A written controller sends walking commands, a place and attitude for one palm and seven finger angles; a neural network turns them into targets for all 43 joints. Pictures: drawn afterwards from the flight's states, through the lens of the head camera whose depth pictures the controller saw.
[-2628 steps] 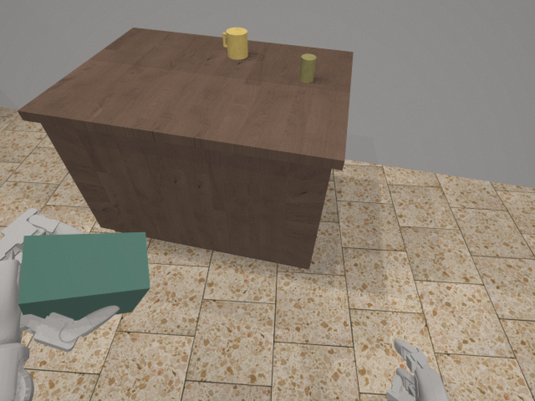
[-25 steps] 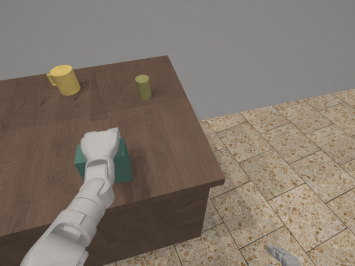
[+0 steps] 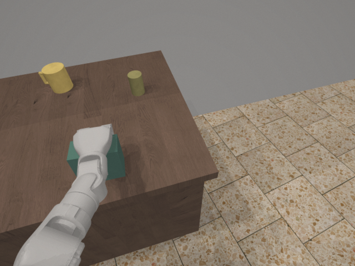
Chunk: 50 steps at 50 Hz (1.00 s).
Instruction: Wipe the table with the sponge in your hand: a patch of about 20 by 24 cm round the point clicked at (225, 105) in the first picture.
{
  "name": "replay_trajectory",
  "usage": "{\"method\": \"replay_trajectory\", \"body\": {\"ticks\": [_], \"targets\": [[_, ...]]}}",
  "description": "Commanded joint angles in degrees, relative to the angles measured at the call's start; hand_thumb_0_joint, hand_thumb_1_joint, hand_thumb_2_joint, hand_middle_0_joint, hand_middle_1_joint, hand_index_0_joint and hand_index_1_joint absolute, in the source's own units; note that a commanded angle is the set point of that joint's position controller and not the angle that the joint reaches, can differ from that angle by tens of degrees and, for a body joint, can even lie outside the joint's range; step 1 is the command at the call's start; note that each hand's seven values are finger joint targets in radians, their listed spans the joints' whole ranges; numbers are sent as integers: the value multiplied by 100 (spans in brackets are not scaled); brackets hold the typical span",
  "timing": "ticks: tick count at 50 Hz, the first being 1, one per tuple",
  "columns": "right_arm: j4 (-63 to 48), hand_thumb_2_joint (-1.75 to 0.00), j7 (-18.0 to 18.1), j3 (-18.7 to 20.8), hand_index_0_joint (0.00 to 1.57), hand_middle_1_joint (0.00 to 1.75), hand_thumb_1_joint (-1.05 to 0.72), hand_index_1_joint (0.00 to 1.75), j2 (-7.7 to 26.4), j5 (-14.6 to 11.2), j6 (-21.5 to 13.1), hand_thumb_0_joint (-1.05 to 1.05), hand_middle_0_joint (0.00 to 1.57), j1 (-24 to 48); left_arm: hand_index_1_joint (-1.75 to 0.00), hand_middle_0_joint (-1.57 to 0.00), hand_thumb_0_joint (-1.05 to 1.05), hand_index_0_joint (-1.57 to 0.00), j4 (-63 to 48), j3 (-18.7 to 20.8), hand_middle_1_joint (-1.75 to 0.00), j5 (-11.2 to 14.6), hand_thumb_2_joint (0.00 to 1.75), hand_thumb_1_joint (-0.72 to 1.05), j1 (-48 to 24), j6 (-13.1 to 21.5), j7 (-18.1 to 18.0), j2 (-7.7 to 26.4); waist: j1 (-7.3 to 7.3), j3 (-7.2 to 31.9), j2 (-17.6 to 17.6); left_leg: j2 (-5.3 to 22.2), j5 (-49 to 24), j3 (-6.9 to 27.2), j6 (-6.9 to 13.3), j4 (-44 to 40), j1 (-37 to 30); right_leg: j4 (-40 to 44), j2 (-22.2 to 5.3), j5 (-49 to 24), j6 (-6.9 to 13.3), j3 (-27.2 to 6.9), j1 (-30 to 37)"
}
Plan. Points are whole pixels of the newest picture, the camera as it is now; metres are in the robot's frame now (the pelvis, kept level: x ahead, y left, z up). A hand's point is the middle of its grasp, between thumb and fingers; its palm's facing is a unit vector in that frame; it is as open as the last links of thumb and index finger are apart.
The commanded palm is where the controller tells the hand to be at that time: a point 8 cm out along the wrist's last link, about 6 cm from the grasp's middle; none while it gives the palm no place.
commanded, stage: wipe back along the third lane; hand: left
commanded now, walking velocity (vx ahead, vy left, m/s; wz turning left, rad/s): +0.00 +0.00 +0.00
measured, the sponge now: (100, 163) +0.38 +0.24 -0.02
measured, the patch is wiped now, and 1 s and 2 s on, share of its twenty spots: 0.80 0.80 0.80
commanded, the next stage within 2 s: slide back across to the middle lane in 0.16 s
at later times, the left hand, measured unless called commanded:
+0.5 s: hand (97, 154) +0.38 +0.23 +0.02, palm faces -0.06 -0.03 -1.00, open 10.5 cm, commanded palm +0.34 +0.24 +0.06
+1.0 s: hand (76, 159) +0.36 +0.28 +0.03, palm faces -0.09 -0.03 -1.00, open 10.5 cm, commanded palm +0.33 +0.29 +0.07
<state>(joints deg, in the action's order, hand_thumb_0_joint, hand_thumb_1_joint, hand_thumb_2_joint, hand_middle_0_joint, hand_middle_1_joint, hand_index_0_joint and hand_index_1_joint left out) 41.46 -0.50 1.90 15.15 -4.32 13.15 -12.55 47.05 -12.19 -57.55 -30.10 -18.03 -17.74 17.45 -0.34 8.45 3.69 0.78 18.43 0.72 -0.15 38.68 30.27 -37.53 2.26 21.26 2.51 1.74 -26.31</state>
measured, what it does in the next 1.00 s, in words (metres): stands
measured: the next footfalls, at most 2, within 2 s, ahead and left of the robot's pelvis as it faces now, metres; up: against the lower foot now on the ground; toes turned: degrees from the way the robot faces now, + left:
none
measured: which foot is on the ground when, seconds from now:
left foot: down 0.00-1.00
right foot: down 0.00-1.00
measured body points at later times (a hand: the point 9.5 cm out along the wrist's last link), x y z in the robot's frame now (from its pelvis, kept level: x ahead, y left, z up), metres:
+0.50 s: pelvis +0.00 +0.00 +0.00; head +0.02 -0.02 +0.45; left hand +0.38 +0.23 +0.08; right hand +0.12 -0.24 -0.13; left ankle +0.00 +0.12 -0.72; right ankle -0.03 -0.09 -0.72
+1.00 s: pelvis +0.01 +0.00 +0.01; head +0.03 -0.02 +0.46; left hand +0.36 +0.28 +0.08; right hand +0.14 -0.26 -0.11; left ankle +0.00 +0.12 -0.72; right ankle -0.03 -0.09 -0.72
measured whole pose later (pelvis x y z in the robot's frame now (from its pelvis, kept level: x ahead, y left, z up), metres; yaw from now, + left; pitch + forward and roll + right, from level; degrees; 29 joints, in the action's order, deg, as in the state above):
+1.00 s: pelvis +0.01 +0.00 +0.01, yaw -1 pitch +8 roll +0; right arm 39.3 0.4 1.5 15.9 -4.7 10.1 -10.5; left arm 36.8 -2.5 -57.6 -18.2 -8.7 -12.8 24.4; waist 0.0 6.2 3.2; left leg 1.0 17.8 -0.7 0.3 33.9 23.7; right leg -32.2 2.5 19.7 2.1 0.1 -20.1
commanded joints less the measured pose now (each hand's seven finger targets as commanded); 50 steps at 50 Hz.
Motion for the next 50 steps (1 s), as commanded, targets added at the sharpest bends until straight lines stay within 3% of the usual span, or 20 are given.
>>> {"method": "replay_trajectory", "body": {"ticks": [1, 6, 10, 12, 15, 17, 18, 20, 22, 25, 27, 28, 30, 32, 35, 37, 38, 43, 47, 50], "targets": [[-681, -90, 29, 228, 20, 30, -90, 30, 712, 27, -211, 0, 20, 433, -160, -120, 0, -120, -64, -59, -160, 32, 130, 10, -688, 67, 234, 214, -96, 756, -821, -286, -1139, -173, 279, -272, -618, 642, 55, -2131, 58, -163, 450], [-708, -90, 44, 222, 20, 30, -90, 30, 730, 21, -224, 0, 20, 414, -160, -120, 0, -120, -58, 85, -160, 7, 130, 10, -580, 117, 238, 390, -67, 835, -887, -289, -1213, -172, 272, -266, -591, 601, 65, -2257, 59, -171, 526], [-744, -90, 37, 229, 20, 30, -90, 30, 704, 25, -233, 0, 20, 432, -160, -120, 0, -120, -119, -176, -160, -7, 130, 10, -720, 112, 236, 90, -131, 751, -839, -268, -1145, -180, 279, -291, -686, 631, 80, -2044, 60, -129, 362], [-743, -90, 46, 218, 20, 30, -90, 30, 698, 13, -230, 0, 20, 454, -160, -120, 0, -120, -135, -137, -160, -22, 130, 10, -958, 78, 246, 147, -125, 766, -740, -265, -1175, -144, 268, -318, -675, 610, 84, -2028, 78, -101, 339], [-721, -90, 92, 213, 20, 30, -90, 30, 734, 32, -220, 0, 20, 414, -160, -120, 0, -120, -107, 177, -160, -57, 130, 10, -1055, 88, 216, 582, -105, 877, -780, -270, -1134, -147, 281, -308, -692, 602, 77, -1959, 65, -126, 416], [-777, -90, 109, 213, 20, 30, -90, 30, 721, 20, -220, 0, 20, 457, -160, -120, 0, -120, -300, 420, -160, -62, 130, 10, -951, 148, 228, 830, 14, 1108, -674, -274, -1346, -126, 271, -327, -764, 571, 65, -2184, 79, -141, 641], [-797, -90, 112, 205, 20, 30, -90, 30, 697, 26, -227, 0, 20, 441, -160, -120, 0, -120, -324, 290, -160, -55, 130, 10, -848, 180, 221, 683, -33, 1014, -713, -274, -1364, -147, 287, -324, -825, 568, 78, -2213, 65, -116, 628], [-819, -90, 111, 202, 20, 30, -90, 30, 700, 26, -236, 0, 20, 472, -160, -120, 0, -120, -454, 396, -160, -94, 130, 10, -764, 203, 201, 823, 1, 982, -658, -268, -1379, -159, 294, -358, -877, 620, 75, -2216, 64, -140, 654], [-867, -90, 120, 199, 20, 30, -90, 30, 712, 21, -244, 0, 20, 528, -160, -120, 0, -120, -658, 702, -160, -106, 130, 10, -669, 207, 184, 1165, 116, 1132, -615, -278, -1512, -128, 288, -419, -912, 631, 77, -2353, 82, -154, 876], [-884, -90, 114, 178, 20, 30, -90, 30, 716, 16, -265, 0, 20, 553, -160, -120, 0, -120, -832, 714, -160, -141, 130, 10, -523, 187, 166, 1241, 96, 972, -589, -287, -1578, -173, 299, -455, -978, 670, 70, -2474, 64, -160, 932], [-894, -90, 117, 168, 20, 30, -90, 30, 738, 14, -280, 0, 20, 600, -160, -120, 0, -120, -919, 1072, -160, -113, 130, 10, -300, 143, 157, 1615, 263, 1065, -491, -304, -1644, -143, 279, -537, -992, 711, 83, -2498, 94, -183, 1115], [-894, -90, 120, 145, 20, 30, -90, 30, 721, 19, -291, 0, 20, 584, -160, -120, 0, -120, -926, 936, -160, -112, 130, 10, -286, 143, 163, 1506, 172, 964, -530, -312, -1635, -185, 291, -529, -996, 703, 76, -2567, 73, -173, 1136], [-887, -90, 112, 152, 20, 30, -90, 30, 733, 19, -329, 0, 20, 597, -160, -120, 0, -120, -939, 1080, -160, -94, 130, 10, -20, 144, 172, 1627, 228, 990, -659, -318, -1727, -218, 296, -529, -998, 732, 68, -2791, 54, -209, 1264], [-877, -90, 130, 133, 20, 30, -90, 30, 764, 13, -328, 0, 20, 676, -160, -120, 0, -120, -1053, 1304, -160, -117, 130, 10, -91, 133, 207, 1948, 303, 970, -509, -330, -1761, -196, 280, -602, -1005, 774, 60, -2824, 81, -263, 1347], [-895, -90, 117, 149, 20, 30, -90, 30, 752, -7, -384, 0, 20, 636, -160, -120, 0, -120, -1027, 1117, -160, -102, 130, 10, 101, 162, 273, 1717, 239, 795, -570, -328, -1728, -231, 295, -621, -1048, 811, 68, -2752, 64, -208, 1273], [-900, -90, 124, 154, 20, 30, -90, 30, 781, -20, -388, 0, 20, 679, -160, -120, 0, -120, -1150, 1292, -160, -54, 130, 10, 81, 199, 347, 1932, 297, 891, -518, -328, -1773, -189, 287, -679, -1076, 841, 63, -2770, 86, -233, 1382], [-893, -90, 133, 155, 20, 30, -90, 30, 774, -17, -398, 0, 20, 636, -160, -120, 0, -120, -1141, 1203, -160, -47, 130, 10, 120, 247, 367, 1846, 221, 819, -538, -330, -1767, -218, 303, -659, -1115, 839, 62, -2783, 69, -215, 1346], [-851, -90, 146, 196, 20, 30, -90, 30, 805, -11, -461, 0, 20, 553, -160, -120, 0, -120, -1200, 1378, -160, -68, 130, 10, 168, 484, 475, 2067, 195, 798, -505, -325, -1840, -223, 320, -636, -1172, 848, 60, -2887, 72, -231, 1324], [-880, -90, 125, 216, 20, 30, -90, 30, 831, 4, -507, 0, 20, 560, -160, -120, 0, -120, -1382, 1570, -160, -81, 130, 10, 351, 718, 507, 2246, 263, 949, -511, -334, -2012, -217, 311, -619, -1138, 826, 36, -3280, 85, -306, 1473], [-877, -90, 108, 241, 20, 30, -90, 30, 822, 10, -538, 0, 20, 506, -160, -120, 0, -120, -1367, 1489, -160, -109, 130, 10, 479, 806, 477, 2147, 213, 787, -462, -329, -1931, -252, 323, -585, -1126, 825, 46, -3108, 71, -250, 1311]]}}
